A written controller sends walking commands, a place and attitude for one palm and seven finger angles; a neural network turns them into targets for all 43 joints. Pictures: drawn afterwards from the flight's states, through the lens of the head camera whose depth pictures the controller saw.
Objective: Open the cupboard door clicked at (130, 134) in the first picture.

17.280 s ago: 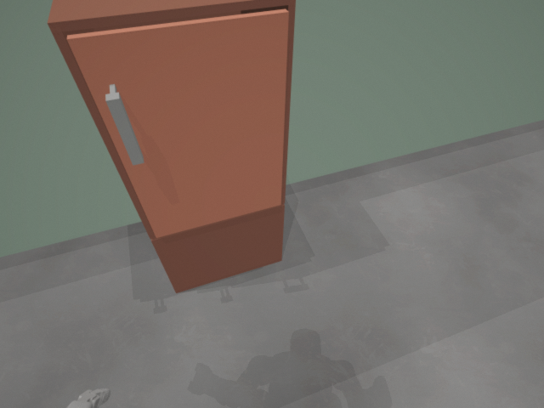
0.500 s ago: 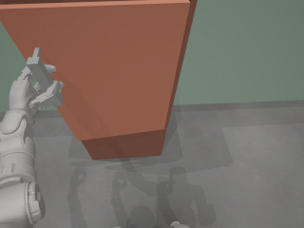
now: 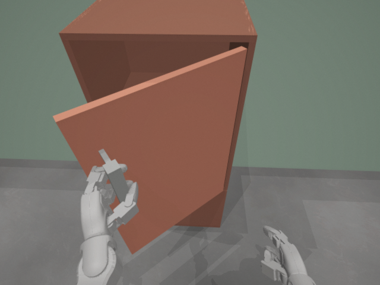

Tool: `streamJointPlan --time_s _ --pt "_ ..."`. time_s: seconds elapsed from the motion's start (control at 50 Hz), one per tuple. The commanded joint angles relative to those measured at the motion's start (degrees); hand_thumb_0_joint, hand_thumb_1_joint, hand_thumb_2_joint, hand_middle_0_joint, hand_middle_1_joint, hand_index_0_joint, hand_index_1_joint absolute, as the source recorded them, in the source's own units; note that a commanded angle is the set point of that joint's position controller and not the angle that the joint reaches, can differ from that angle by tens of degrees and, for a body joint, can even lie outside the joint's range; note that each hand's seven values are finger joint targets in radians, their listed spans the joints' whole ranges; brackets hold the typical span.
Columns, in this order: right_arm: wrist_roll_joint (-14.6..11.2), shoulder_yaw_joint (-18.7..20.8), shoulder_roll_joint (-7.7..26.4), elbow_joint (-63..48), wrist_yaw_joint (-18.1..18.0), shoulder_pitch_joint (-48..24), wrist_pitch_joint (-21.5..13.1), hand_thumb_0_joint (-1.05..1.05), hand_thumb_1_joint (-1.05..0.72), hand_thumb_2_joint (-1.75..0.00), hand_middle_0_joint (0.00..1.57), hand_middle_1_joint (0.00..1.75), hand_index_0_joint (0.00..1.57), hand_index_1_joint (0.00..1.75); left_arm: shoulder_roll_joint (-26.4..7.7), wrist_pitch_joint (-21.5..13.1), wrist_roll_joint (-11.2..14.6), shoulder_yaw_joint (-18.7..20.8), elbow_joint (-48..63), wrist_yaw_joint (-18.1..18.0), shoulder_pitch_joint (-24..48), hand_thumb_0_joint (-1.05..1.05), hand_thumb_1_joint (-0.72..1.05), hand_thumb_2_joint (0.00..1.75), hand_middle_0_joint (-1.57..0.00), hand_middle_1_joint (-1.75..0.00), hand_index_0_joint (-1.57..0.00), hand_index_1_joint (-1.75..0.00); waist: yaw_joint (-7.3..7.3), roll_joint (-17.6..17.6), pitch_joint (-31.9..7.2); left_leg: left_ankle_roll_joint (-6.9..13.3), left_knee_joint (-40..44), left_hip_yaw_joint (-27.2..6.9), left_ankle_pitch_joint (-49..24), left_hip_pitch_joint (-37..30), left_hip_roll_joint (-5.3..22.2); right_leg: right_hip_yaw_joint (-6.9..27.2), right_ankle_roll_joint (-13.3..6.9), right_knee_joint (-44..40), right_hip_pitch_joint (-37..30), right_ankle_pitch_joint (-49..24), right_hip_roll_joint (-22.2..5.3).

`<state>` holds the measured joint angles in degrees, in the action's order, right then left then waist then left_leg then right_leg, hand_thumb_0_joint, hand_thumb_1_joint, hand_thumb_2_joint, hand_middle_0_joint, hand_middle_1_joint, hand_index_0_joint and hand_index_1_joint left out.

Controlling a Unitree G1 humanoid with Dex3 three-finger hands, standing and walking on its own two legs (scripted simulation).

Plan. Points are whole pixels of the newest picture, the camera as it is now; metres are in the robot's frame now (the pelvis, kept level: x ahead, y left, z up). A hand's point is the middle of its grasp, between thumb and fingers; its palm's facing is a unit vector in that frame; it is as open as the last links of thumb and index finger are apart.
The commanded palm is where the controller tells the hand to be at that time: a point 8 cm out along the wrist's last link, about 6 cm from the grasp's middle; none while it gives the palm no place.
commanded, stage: pull the door open along its arc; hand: left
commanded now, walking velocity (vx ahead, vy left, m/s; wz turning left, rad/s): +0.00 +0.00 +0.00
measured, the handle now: (117, 183) +0.30 +0.17 +0.08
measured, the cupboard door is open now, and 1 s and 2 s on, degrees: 39 41 43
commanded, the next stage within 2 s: open thumb and fingers to let go in 0.08 s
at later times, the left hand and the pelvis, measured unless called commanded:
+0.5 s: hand (137, 203) +0.25 +0.12 +0.09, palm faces +0.42 -0.91 +0.00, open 8.4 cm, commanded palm +0.21 +0.16 +0.08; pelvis -0.02 -0.03 +0.00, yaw +2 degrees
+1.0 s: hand (137, 204) +0.25 +0.12 +0.09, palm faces +0.36 -0.93 +0.02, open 14.7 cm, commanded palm +0.21 +0.16 +0.08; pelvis -0.01 +0.01 +0.00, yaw +2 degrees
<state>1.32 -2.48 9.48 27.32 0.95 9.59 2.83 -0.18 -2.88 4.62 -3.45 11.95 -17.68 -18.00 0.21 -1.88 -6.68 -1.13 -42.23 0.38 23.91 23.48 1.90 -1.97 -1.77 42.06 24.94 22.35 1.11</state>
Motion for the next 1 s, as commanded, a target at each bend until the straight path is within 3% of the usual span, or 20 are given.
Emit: streamJointPlan --time_s 0.0,0.12,0.14,0.16,0.18,0.22,0.3,0.34,0.4,0.42,0.48,0.56,0.6,0.66,0.68,0.8,0.86,0.9,0.94,0.98 --pt "0.6 2.3 6.3 -7.6 -1.6 -4.0 -0.1 0.00 -0.90 -0.90 0.20 0.30 0.20 0.30 -6.8 -2.7 -3.1 9.1 13.2 -6.6 -1.5 0.00 0.90 0.90 -0.40 -1.35 -0.40 -1.35 -2.12 4.1 -3.0 1.7 4.5 1.1 -15.2 0.9 -2.3 1.3 0.4 -7.3 -10.4 -21.2 -1.0" --pt "1.8 2.2 5.8 -6.5 -2.7 -5.2 -1.2 0.00 -0.90 -0.90 0.20 0.30 0.20 0.30 -1.7 -4.7 -4.2 2.7 9.7 -6.9 8.2 0.00 0.90 0.90 -0.40 -1.35 -0.40 -1.35 0.20 5.8 -1.7 2.0 2.8 0.2 -12.1 0.0 -2.6 3.7 1.7 -9.7 -7.3 -17.5 -2.7" --pt "2.0 2.2 5.9 -6.5 -2.7 -5.4 -1.6 0.00 -0.90 -0.90 0.20 0.30 0.20 0.30 -0.3 -5.1 -4.4 0.8 9.9 -6.8 10.0 0.00 0.90 0.90 -0.40 -1.35 -0.40 -1.35 0.39 5.2 -2.4 2.0 2.5 0.0 -11.7 -0.1 -2.7 3.7 1.8 -9.5 -6.9 -16.9 -3.0" --pt "2.2 1.9 5.9 -6.7 -2.4 -5.8 -2.3 0.00 -0.90 -0.90 0.20 0.30 0.20 0.30 4.5 -5.4 -4.8 -5.1 10.1 -6.8 12.9 0.00 0.90 0.90 -0.40 -1.35 -0.40 -1.35 1.43 5.2 -2.1 2.1 1.9 -0.4 -11.4 -0.3 -2.8 3.7 2.1 -9.3 -5.6 -16.8 -3.4" --pt "2.0 2.5 6.2 -6.1 -2.5 -4.9 -2.7 0.00 -0.90 -0.90 0.20 0.30 0.20 0.30 1.2 -5.9 -5.1 -2.2 9.2 -7.0 12.8 0.00 0.83 0.87 -0.40 -1.34 -0.40 -1.34 1.20 5.7 -3.2 2.0 1.7 -0.6 -10.9 -0.2 -2.7 4.2 2.2 -9.5 -5.7 -16.1 -3.6" --pt "2.1 2.8 6.5 -5.4 -3.0 -4.7 -2.8 0.00 -0.90 -0.90 0.20 0.30 0.20 0.30 -2.2 -6.4 -5.5 0.6 8.0 -6.7 13.4 0.00 0.69 0.81 -0.38 -1.33 -0.38 -1.33 0.45 6.9 -5.3 2.0 2.0 -0.6 -10.1 0.3 -2.8 5.8 2.4 -10.5 -7.2 -14.6 -4.3" --pt "1.8 2.8 6.3 -4.6 -3.9 -5.0 -3.1 0.00 -0.90 -0.90 0.20 0.30 0.20 0.30 -3.1 -7.4 -4.9 1.4 5.0 -4.7 15.6 0.00 0.41 0.69 -0.36 -1.30 -0.36 -1.30 -0.04 8.4 -5.4 2.2 2.0 -0.7 -9.6 1.4 -3.0 8.2 3.0 -12.3 -9.0 -13.9 -5.5" --pt "1.6 2.9 6.2 -4.4 -4.2 -5.4 -3.6 0.00 -0.90 -0.90 0.20 0.30 0.20 0.30 -2.4 -8.1 -3.1 2.1 5.3 -3.9 16.3 0.00 0.27 0.63 -0.35 -1.28 -0.35 -1.28 -0.78 7.3 -6.3 2.1 2.7 -0.6 -9.6 1.1 -3.0 7.9 2.9 -12.2 -10.0 -14.0 -5.5" --pt "1.3 3.0 6.4 -3.7 -4.5 -5.6 -4.5 0.00 -0.90 -0.90 0.20 0.30 0.20 0.30 -2.0 -8.8 -1.4 2.2 3.6 -3.2 17.7 0.00 0.06 0.54 -0.34 -1.26 -0.34 -1.26 -0.23 7.7 -5.7 2.1 3.1 -0.8 -9.5 0.2 -2.9 7.1 2.9 -12.8 -9.2 -12.6 -5.1" --pt "1.2 3.0 6.5 -3.6 -4.4 -5.6 -4.7 0.00 -0.90 -0.90 0.20 0.30 0.20 0.30 -1.8 -9.2 -1.2 2.2 3.7 -3.2 17.5 0.00 -0.01 0.51 -0.33 -1.25 -0.33 -1.25 -0.66 7.5 -5.7 2.1 3.5 -0.7 -9.8 0.3 -2.9 6.8 2.8 -12.3 -9.4 -13.0 -5.1" --pt "1.3 3.1 6.7 -3.6 -4.1 -4.9 -5.2 0.00 -0.90 -0.90 0.20 0.30 0.20 0.30 -1.5 -9.6 -1.8 1.7 3.3 -3.6 16.7 0.00 -0.22 0.42 -0.32 -1.23 -0.32 -1.23 -0.61 6.9 -6.0 2.2 4.1 -0.5 -11.0 -0.4 -2.9 5.2 2.6 -10.9 -8.9 -15.3 -4.5" --pt "1.4 3.1 6.8 -3.8 -3.9 -4.7 -5.4 0.00 -0.90 -0.90 0.20 0.30 0.20 0.30 -1.9 -9.3 -3.2 1.3 2.5 -4.6 18.1 0.00 -0.50 0.30 -0.30 -1.20 -0.30 -1.20 -0.48 6.6 -4.4 2.4 4.2 -0.2 -10.0 -0.4 -2.9 4.4 2.2 -11.2 -7.1 -11.5 -4.0" --pt "1.4 3.2 6.9 -3.8 -3.9 -4.8 -5.4 0.00 -0.90 -0.90 0.20 0.30 0.20 0.30 -2.5 -9.3 -3.7 1.6 2.5 -5.0 18.8 0.00 -0.50 0.30 -0.30 -1.20 -0.30 -1.20 -0.49 7.4 -4.5 2.6 4.1 -0.3 -10.0 -0.7 -2.9 4.3 2.0 -11.6 -7.1 -10.0 -3.9" --pt "1.5 2.8 6.6 -4.2 -3.8 -5.2 -5.4 0.00 -0.90 -0.90 0.20 0.30 0.20 0.30 0.4 -8.8 -4.0 -1.1 2.9 -5.3 20.5 0.00 -0.50 0.30 -0.27 -1.05 -0.27 -1.05 -0.23 5.7 -4.3 2.6 4.4 0.0 -9.9 -1.7 -3.0 2.9 1.6 -10.9 -5.8 -9.7 -3.4" --pt "1.5 2.9 6.7 -4.0 -3.8 -4.9 -5.3 0.00 -0.90 -0.90 0.20 0.30 0.20 0.30 -0.4 -8.7 -4.1 -0.2 2.4 -5.6 21.0 0.00 -0.50 0.30 -0.27 -1.00 -0.27 -1.00 -0.24 6.5 -4.6 2.5 4.6 -0.2 -10.3 -1.7 -2.8 2.3 1.5 -10.4 -6.0 -10.2 -3.1" --pt "1.5 2.9 6.5 -5.2 -2.9 -4.4 -4.5 0.00 -0.90 -0.90 0.20 0.30 0.20 0.30 2.7 -7.1 -5.8 -3.6 5.0 -6.9 17.0 0.00 -0.50 0.30 -0.22 -0.70 -0.22 -0.70 -1.10 2.5 -6.6 2.0 5.5 -0.6 -14.9 -3.2 -2.2 -0.9 0.2 -6.6 -7.0 -15.6 -1.9" --pt "1.6 3.0 6.3 -6.2 -2.2 -4.1 -4.0 0.00 -0.90 -0.90 0.20 0.30 0.20 0.30 4.4 -6.0 -6.7 -5.7 7.9 -8.0 14.9 0.00 -0.50 0.30 -0.19 -0.55 -0.19 -0.55 -1.28 2.8 -7.4 1.8 5.1 -0.7 -17.3 -3.7 -1.8 -1.6 0.0 -5.3 -6.9 -17.6 -1.6" --pt "1.6 2.8 6.4 -6.2 -2.2 -4.0 -3.5 0.00 -0.90 -0.90 0.20 0.30 0.20 0.30 3.2 -5.1 -7.5 -4.9 7.2 -8.9 14.5 0.00 -0.50 0.30 -0.18 -0.45 -0.18 -0.45 -1.23 4.5 -5.7 1.6 5.4 -1.4 -16.9 -2.7 -1.5 -2.0 -0.2 -5.2 -6.6 -16.6 -1.5" --pt "1.8 2.7 6.2 -6.8 -2.1 -4.5 -3.0 0.00 -0.90 -0.90 0.20 0.30 0.20 0.30 4.4 -4.4 -8.3 -6.2 8.6 -9.8 15.2 0.00 -0.50 0.30 -0.16 -0.35 -0.16 -0.35 -1.19 5.2 -5.5 1.7 5.2 -1.4 -16.5 -2.5 -1.5 -2.1 -0.1 -4.9 -6.0 -15.9 -1.4" --pt "1.8 2.6 6.1 -6.9 -2.2 -4.9 -2.7 0.00 -0.90 -0.90 0.20 0.30 0.20 0.30 5.1 -3.9 -8.3 -6.9 8.9 -10.2 16.3 0.00 -0.50 0.30 -0.15 -0.30 -0.15 -0.30 -0.96 4.5 -5.4 1.7 4.8 -1.3 -15.9 -2.5 -1.6 -2.1 -0.2 -5.0 -5.4 -15.0 -1.4"
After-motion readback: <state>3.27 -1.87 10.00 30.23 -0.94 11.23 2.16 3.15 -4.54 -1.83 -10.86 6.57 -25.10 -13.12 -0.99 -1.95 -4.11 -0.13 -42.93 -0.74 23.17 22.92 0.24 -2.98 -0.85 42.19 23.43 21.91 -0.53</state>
